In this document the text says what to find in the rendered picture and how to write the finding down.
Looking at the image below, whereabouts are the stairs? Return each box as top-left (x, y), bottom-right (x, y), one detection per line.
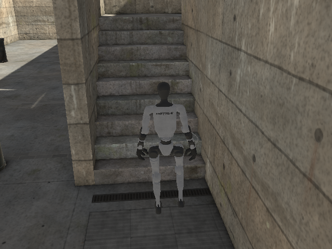
top-left (93, 17), bottom-right (206, 185)

